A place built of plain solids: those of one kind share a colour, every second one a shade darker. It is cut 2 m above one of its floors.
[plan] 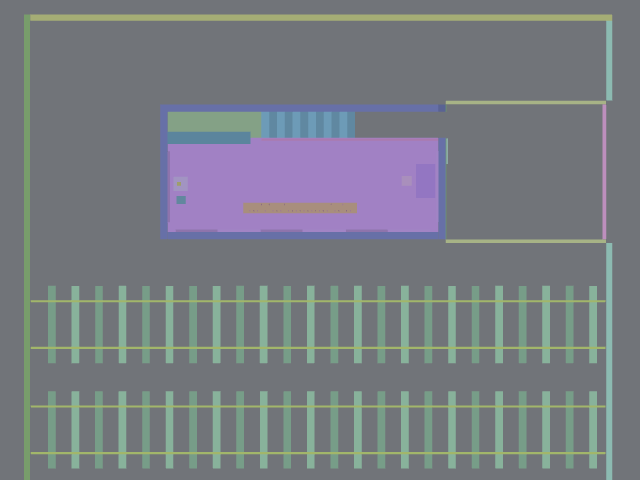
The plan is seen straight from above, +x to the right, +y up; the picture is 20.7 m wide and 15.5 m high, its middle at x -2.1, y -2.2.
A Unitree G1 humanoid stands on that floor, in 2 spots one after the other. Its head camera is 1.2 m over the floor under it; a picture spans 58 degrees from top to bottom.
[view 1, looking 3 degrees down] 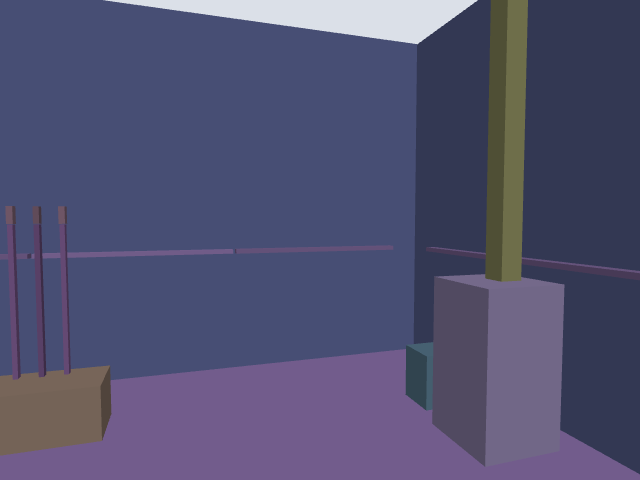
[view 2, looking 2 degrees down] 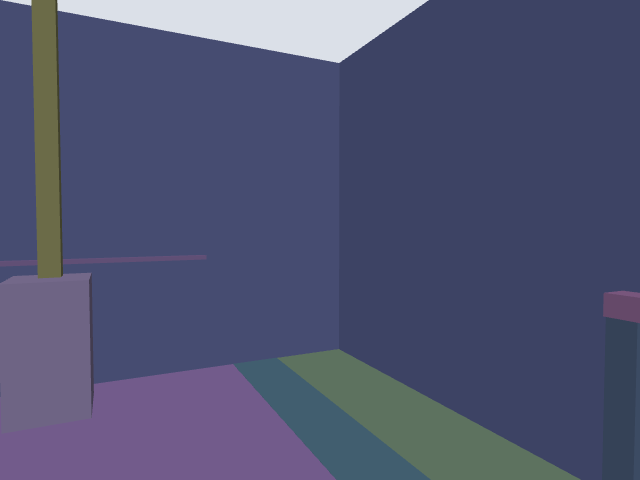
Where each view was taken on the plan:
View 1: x -4.99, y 1.52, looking -108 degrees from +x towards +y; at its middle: wall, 3.64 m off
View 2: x -3.37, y -0.04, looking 154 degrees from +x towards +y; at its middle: wall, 4.07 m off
